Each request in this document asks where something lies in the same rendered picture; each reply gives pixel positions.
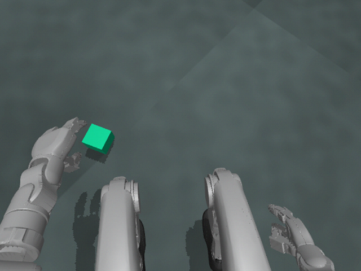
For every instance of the left robot hand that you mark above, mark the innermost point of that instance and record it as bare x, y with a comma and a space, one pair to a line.
59, 142

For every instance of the left robot arm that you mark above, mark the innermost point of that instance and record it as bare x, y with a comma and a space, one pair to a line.
24, 223

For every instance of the right robot foot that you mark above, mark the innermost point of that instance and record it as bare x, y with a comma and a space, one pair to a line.
215, 264

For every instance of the right robot hand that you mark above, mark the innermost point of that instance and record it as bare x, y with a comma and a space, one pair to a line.
288, 239

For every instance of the small box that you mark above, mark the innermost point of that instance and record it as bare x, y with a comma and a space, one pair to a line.
98, 138

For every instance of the right robot arm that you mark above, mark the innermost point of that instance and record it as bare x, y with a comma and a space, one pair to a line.
311, 258

